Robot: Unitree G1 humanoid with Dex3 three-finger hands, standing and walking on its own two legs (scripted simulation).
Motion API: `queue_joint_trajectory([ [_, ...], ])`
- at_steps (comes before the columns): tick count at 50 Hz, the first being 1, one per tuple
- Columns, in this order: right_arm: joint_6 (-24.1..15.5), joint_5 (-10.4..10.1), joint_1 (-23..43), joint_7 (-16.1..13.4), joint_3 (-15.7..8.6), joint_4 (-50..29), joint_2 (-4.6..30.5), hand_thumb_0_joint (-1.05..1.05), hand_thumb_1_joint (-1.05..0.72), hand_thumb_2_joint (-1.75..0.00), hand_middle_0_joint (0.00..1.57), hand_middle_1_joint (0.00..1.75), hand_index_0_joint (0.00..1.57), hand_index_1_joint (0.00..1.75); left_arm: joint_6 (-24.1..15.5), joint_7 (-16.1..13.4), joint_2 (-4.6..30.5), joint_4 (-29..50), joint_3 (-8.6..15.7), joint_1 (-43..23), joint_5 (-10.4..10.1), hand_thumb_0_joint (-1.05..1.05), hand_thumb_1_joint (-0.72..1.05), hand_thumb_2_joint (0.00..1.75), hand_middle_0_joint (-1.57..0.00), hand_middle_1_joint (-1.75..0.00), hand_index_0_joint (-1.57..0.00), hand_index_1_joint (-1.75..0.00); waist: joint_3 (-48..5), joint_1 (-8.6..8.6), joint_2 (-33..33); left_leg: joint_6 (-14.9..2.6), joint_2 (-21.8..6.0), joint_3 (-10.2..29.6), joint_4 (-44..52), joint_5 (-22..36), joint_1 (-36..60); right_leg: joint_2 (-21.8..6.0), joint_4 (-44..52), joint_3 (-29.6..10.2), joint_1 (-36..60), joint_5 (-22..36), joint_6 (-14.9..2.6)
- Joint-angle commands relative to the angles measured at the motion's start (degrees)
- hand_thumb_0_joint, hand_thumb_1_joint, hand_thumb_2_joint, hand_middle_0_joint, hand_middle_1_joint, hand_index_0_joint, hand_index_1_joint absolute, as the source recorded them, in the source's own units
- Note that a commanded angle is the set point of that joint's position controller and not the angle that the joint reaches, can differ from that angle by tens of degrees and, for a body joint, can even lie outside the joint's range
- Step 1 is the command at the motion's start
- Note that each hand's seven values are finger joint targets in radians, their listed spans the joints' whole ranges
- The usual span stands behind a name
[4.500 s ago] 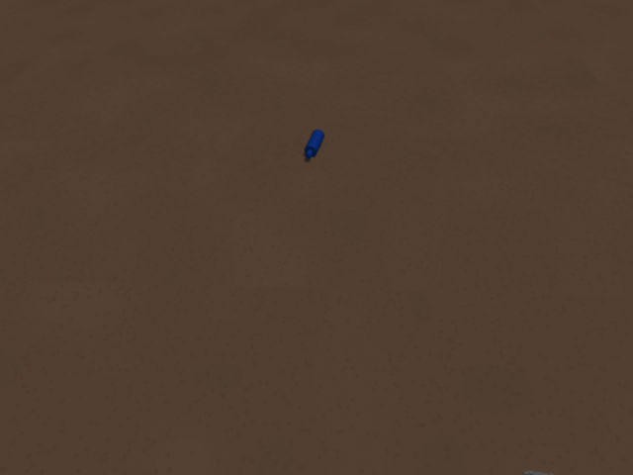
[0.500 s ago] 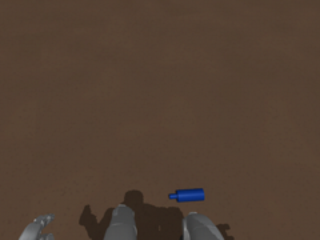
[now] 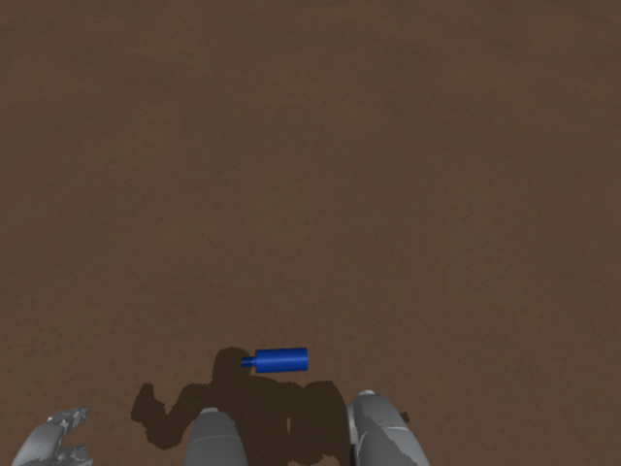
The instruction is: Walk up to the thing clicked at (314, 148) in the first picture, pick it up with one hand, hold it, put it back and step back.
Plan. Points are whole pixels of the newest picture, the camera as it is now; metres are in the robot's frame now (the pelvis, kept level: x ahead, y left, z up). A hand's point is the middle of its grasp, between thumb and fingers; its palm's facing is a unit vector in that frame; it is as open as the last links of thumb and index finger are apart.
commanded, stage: walk up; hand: left
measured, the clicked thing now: (274, 360) +0.40 +0.05 -0.69
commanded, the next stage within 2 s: none
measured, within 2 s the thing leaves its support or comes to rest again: neither
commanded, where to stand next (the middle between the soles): +0.05 -0.24 m, yaw +4 degrees
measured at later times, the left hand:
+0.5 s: hand out of the picture +0.07 +0.07 -0.15, palm faces -0.04 -0.94 -0.34, open 7.4 cm
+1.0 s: hand out of the picture -0.04 -0.01 -0.10, palm faces +0.07 -0.87 -0.49, open 7.4 cm
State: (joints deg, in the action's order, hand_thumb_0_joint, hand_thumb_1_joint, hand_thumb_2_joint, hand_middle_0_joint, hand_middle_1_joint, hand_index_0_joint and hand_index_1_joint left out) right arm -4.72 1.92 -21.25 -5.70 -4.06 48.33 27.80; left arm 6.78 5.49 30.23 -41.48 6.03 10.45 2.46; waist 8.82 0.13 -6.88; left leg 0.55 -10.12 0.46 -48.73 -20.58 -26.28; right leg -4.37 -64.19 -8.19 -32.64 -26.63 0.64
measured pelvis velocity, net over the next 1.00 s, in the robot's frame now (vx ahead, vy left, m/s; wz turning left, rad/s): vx -0.02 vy -0.31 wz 0.08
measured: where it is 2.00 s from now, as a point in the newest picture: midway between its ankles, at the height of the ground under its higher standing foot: outside the picture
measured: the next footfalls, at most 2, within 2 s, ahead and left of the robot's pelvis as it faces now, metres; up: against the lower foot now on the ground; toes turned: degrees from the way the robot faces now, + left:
right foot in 0.06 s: +0.08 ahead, -0.23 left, +0.00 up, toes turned +1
left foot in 0.32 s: +0.06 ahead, -0.05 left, +0.00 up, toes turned +6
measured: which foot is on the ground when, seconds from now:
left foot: down 0.00-0.06, up 0.08-0.30, down 0.32-0.64, up 0.66-1.00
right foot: up 0.00-0.04, down 0.06-0.32, up 0.34-0.60, down 0.62-1.00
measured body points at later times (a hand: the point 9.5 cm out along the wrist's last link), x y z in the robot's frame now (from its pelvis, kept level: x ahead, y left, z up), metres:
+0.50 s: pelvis -0.03 -0.21 +0.01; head +0.02 -0.16 +0.45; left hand +0.07 +0.12 -0.12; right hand -0.01 -0.56 -0.07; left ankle +0.02 -0.06 -0.69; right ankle +0.00 -0.37 -0.61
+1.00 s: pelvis -0.02 -0.31 +0.02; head +0.03 -0.33 +0.47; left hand -0.04 +0.03 -0.07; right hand +0.11 -0.62 -0.11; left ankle -0.01 -0.15 -0.66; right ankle -0.02 -0.44 -0.69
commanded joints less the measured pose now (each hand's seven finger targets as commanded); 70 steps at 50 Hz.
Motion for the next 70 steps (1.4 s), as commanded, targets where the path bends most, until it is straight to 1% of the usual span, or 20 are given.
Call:
queue_joint_trajectory([
  [1,0.38,0.31,2.57,-1.29,-5.93,-2.44,21.29,0.0,-0.9,-0.9,0.2,0.3,0.2,0.3,-1.81,-0.21,8.33,3.13,4.04,5.2,0.35,0.0,0.9,0.9,-0.2,-0.3,-0.2,-0.3,-9.66,-4.0,18.89,-9.75,-4.16,3.82,11.52,-2.48,-7.74,1.91,17.3,10.11,16.14,2.11,-0.95],
  [3,1.7,0.6,2.79,-1.4,-3.17,-1.9,13.59,0.0,-0.9,-0.9,0.2,0.3,0.2,0.3,-2.34,-0.86,10.62,-0.65,5.32,16.72,1.78,0.0,0.9,0.9,-0.2,-0.3,-0.2,-0.3,-10.23,-11.14,-0.88,-5.71,3.38,-5.5,-14.61,-11.48,-20.17,2.44,27.12,5.71,23.38,-3.23,-2.93],
  [4,2.07,-1.04,5.63,-1.84,-2.46,-4.53,10.14,0.0,-0.9,-0.9,0.2,0.3,0.2,0.3,-3.04,-1.39,17.3,2.68,5.66,10.1,1.64,0.0,0.9,0.9,-0.2,-0.3,-0.2,-0.3,-6.57,-9.07,-16.27,-3.92,12.45,-3.16,-25.07,-19.84,-26.1,-10.81,46.87,-27.0,11.25,-9.06,-7.77],
  [5,2.19,-1.07,7.43,-3.3,-3.86,-3.67,12.1,0.0,-0.9,-0.9,0.2,0.3,0.2,0.3,-3.54,-2.2,20.1,5.65,5.7,-0.76,0.95,0.0,0.9,0.9,-0.2,-0.3,-0.2,-0.3,-3.75,-4.48,-13.6,-3.75,9.36,4.15,-28.97,-16.73,-20.92,-13.95,54.13,-35.83,5.68,-13.88,-10.9],
  [9,1.31,-2.9,-6.02,-2.02,-3.66,6.45,14.26,0.0,-0.9,-0.9,0.2,0.3,0.2,0.3,-3.13,-2.81,12.64,5.23,3.89,-5.19,1.37,0.0,0.9,0.9,-0.2,-0.3,-0.2,-0.3,-6.02,0.7,-9.55,-2.94,6.58,-1.64,-18.78,-9.37,-8.14,-7.34,37.93,-11.38,7.92,-2.27,-13.33],
  [14,-0.05,-2.06,-12.98,-1.17,-3.26,7.78,11.2,0.0,-0.9,-0.9,0.2,0.3,0.2,0.3,-2.05,-2.61,7.05,7.05,1.26,-5.26,1.51,0.0,0.9,0.9,-0.2,-0.3,-0.2,-0.3,-8.13,2.48,-3.71,-4.66,8.67,-1.6,13.24,3.92,13.34,-3.44,24.86,-2.34,3.77,19.32,-12.59],
  [17,-1.0,-0.79,-8.59,-2.51,-6.27,2.55,22.63,0.0,-0.9,-0.9,0.2,0.3,0.2,0.3,-1.73,-3.46,6.64,7.68,1.2,0.06,1.38,0.0,0.9,0.9,-0.2,-0.3,-0.2,-0.3,-9.47,1.74,9.22,-15.58,-19.8,40.03,23.15,18.8,21.02,3.53,-2.11,-3.41,-13.54,-7.17,-2.62],
  [20,-0.79,-1.14,-3.6,-3.16,-5.24,1.22,17.78,0.0,-0.9,-0.9,0.2,0.3,0.2,0.3,-1.8,-3.61,8.44,6.41,3.0,-0.82,0.39,0.0,0.9,0.9,-0.2,-0.3,-0.2,-0.3,-7.3,-0.77,6.53,-16.46,-11.35,23.17,16.53,26.4,13.02,3.44,-13.84,-7.55,-9.26,-2.03,-2.03],
  [30,3.28,2.21,7.27,2.48,-3.02,-1.86,12.14,0.0,-0.9,-0.9,0.2,0.3,0.2,0.3,-4.67,-4.19,5.97,-6.49,3.54,15.2,-1.88,0.0,0.9,0.9,-0.2,-0.3,-0.2,-0.3,-8.05,-5.43,10.81,-7.98,4.3,1.28,1.15,-21.78,-13.42,6.89,25.13,10.85,25.27,-1.85,1.46],
  [33,3.26,-0.19,12.04,1.81,-1.86,-4.71,8.43,0.0,-0.9,-0.9,0.2,0.3,0.2,0.3,-7.35,-6.51,18.02,-1.72,3.61,1.32,-0.56,0.0,0.9,0.9,-0.2,-0.3,-0.2,-0.3,0.67,-2.42,-2.5,-2.15,8.42,12.03,-21.21,-12.05,-20.07,-18.48,52.75,-43.86,5.78,-15.09,-11.87],
  [38,3.79,-1.45,4.43,3.73,-2.71,3.73,10.6,0.0,-0.9,-0.9,0.2,0.3,0.2,0.3,-10.85,-7.32,11.97,-6.89,2.78,2.84,-1.09,0.0,0.9,0.9,-0.2,-0.3,-0.2,-0.3,-1.19,-0.25,-2.11,-2.43,7.28,8.49,-15.21,-2.4,-11.19,-11.27,39.75,-19.02,13.8,7.12,-6.62],
  [49,5.13,-0.34,15.02,6.51,-2.91,-2.91,5.64,0.0,-0.9,-0.9,0.2,0.3,0.2,0.3,-11.53,-9.59,8.86,-6.4,1.47,11.73,-1.9,0.0,0.9,0.9,-0.2,-0.3,-0.2,-0.3,-9.05,-3.4,-3.87,-1.53,8.58,0.37,2.2,-5.4,-3.71,-10.48,28.49,-6.95,25.95,48.43,-11.9],
  [53,3.91,-0.4,7.52,6.32,-4.01,0.29,6.56,0.0,-0.9,-0.9,0.2,0.3,0.2,0.3,-10.72,-9.17,7.29,-5.11,-0.42,7.97,-2.76,0.0,0.9,0.9,-0.2,-0.3,-0.2,-0.3,-14.65,2.07,-0.39,-5.47,9.98,0.74,17.95,9.39,21.47,-4.34,16.32,1.49,11.63,39.09,-5.77],
  [54,3.53,-0.12,5.97,5.93,-5.06,0.03,10.82,0.0,-0.9,-0.9,0.2,0.3,0.2,0.3,-10.93,-9.01,3.67,-4.4,-1.52,8.34,-3.21,0.0,0.9,0.9,-0.2,-0.3,-0.2,-0.3,-17.7,3.45,11.71,-10.03,-0.53,17.75,18.36,18.45,30.39,1.39,5.43,5.82,0.11,25.42,-1.65],
  [56,3.95,-1.74,7.98,6.14,-4.8,-0.37,11.67,0.0,-0.9,-0.9,0.2,0.3,0.2,0.3,-10.45,-9.85,6.22,-5.26,-1.33,3.2,-2.69,0.0,0.9,0.9,-0.2,-0.3,-0.2,-0.3,-15.18,3.62,13.31,-19.77,-10.24,24.51,19.67,21.5,19.25,1.91,4.9,6.03,2.31,-12.29,-1.4],
  [61,5.07,-1.95,20.19,5.93,-1.37,-1.32,7.19,0.0,-0.9,-0.9,0.2,0.3,0.2,0.3,-10.95,-8.3,4.62,-11.8,-0.6,11.02,-2.26,0.0,0.9,0.9,-0.2,-0.3,-0.2,-0.3,-7.4,-3.8,14.39,-8.04,2.46,8.61,12.97,11.0,-1.44,4.18,27.21,10.72,21.41,11.28,-1.94],
  [64,5.84,-2.29,18.35,5.44,-1.17,-0.04,5.34,0.0,-0.9,-0.9,0.2,0.3,0.2,0.3,-11.54,-8.36,13.99,-9.88,0.73,4.21,-0.93,0.0,0.9,0.9,-0.2,-0.3,-0.2,-0.3,-7.33,-2.34,-1.41,-2.61,10.15,3.67,-5.11,-12.2,0.44,-17.88,44.0,-23.17,11.46,0.96,-13.93],
  [65,5.64,-2.12,16.05,5.49,-1.67,1.59,6.53,0.0,-0.9,-0.9,0.2,0.3,0.2,0.3,-11.54,-8.27,13.15,-8.79,0.56,-0.28,-0.96,0.0,0.9,0.9,-0.2,-0.3,-0.2,-0.3,-5.65,-0.35,-0.02,-2.2,7.85,4.44,-5.04,-10.38,4.0,-18.18,43.02,-22.13,8.4,2.94,-15.29],
  [67,4.55,-2.68,12.36,5.97,-1.39,4.88,5.23,0.0,-0.9,-0.9,0.2,0.3,0.2,0.3,-11.14,-7.96,9.28,-8.73,-0.97,-5.83,-1.21,0.0,0.9,0.9,-0.2,-0.3,-0.2,-0.3,-6.39,2.79,1.37,-2.92,7.42,1.75,8.54,-0.68,11.3,-10.72,36.75,-7.74,6.97,10.62,-9.21],
  [70,3.06,-1.62,16.43,5.89,-1.41,5.07,9.51,0.0,-0.9,-0.9,0.2,0.3,0.2,0.3,-9.67,-7.46,4.37,-10.9,-2.35,-1.78,-2.48,0.0,0.9,0.9,-0.2,-0.3,-0.2,-0.3,-7.22,-1.06,10.97,-10.06,-4.24,23.13,25.0,4.47,9.48,3.1,22.12,7.63,9.05,4.95,-0.84],
])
